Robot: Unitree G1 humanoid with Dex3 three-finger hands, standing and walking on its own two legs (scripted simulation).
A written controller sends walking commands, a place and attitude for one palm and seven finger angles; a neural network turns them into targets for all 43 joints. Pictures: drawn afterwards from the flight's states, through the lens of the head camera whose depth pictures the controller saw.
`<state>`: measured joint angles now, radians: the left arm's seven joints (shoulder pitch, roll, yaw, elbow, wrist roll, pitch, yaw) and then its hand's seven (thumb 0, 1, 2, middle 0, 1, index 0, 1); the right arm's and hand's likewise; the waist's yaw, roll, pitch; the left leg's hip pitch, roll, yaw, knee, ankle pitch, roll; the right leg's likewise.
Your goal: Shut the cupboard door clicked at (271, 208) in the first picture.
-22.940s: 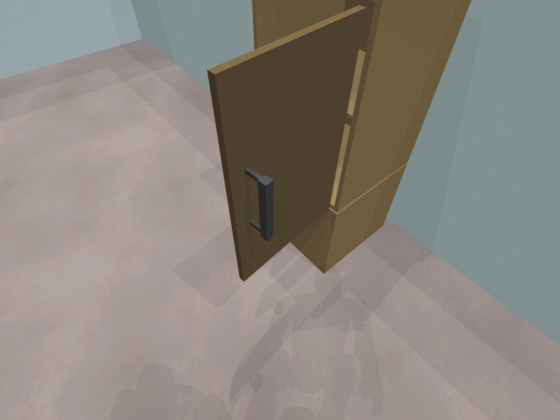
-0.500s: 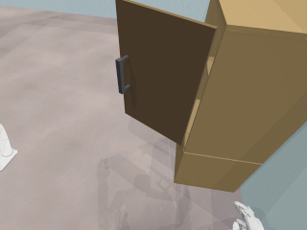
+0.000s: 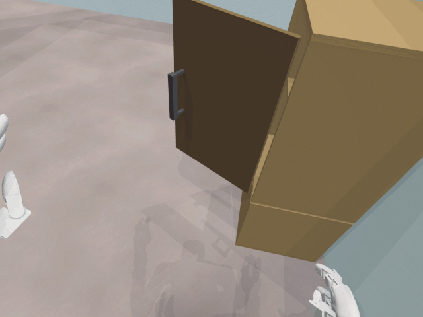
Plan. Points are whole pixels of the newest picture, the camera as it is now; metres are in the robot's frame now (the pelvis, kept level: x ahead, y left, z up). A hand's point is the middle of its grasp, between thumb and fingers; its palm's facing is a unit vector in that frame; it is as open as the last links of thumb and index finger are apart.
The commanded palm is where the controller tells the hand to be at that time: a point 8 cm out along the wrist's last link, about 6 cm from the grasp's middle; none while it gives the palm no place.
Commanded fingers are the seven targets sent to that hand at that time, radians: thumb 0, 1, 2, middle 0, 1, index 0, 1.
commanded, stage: step back with the hand held close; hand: left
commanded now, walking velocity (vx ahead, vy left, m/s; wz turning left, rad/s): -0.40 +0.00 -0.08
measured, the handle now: (177, 95) +0.79 +0.14 -0.03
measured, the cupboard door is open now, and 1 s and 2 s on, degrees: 63 63 63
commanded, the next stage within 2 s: stop stepping back and stand still in 0.24 s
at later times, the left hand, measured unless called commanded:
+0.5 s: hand out of the picture +0.10 +0.24 +0.19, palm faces +0.29 -0.82 -0.49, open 7.4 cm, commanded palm +0.05 +0.29 +0.19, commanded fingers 0.00 0.90 0.90 -0.20 -0.30 -0.20 -0.30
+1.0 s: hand out of the picture +0.02 +0.33 +0.19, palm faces +0.49 -0.82 -0.31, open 7.4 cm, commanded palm -0.02 +0.35 +0.19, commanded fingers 0.00 0.90 0.90 -0.20 -0.30 -0.20 -0.30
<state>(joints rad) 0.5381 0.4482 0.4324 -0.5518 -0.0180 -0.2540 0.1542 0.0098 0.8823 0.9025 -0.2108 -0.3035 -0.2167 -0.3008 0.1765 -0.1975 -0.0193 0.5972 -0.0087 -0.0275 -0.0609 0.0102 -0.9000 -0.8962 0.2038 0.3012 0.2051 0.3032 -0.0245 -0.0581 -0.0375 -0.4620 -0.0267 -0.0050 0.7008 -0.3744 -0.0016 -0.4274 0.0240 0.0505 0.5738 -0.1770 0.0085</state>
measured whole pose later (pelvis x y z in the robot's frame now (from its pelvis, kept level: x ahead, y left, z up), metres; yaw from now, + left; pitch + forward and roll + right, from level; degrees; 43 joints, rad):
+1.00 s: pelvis -0.19 +0.07 +0.00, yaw -5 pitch -1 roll -2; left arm 0.44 0.41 0.41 -0.43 -0.03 -0.15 0.19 0.01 0.88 0.90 -0.21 -0.30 -0.22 -0.30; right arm 0.31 -0.20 0.02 0.67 -0.01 -0.07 -0.09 0.01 -0.90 -0.90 0.21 0.30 0.21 0.30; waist 0.03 -0.03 -0.12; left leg -0.33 0.06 0.04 0.67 -0.42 0.01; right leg -0.28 0.01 -0.08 0.59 -0.36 -0.06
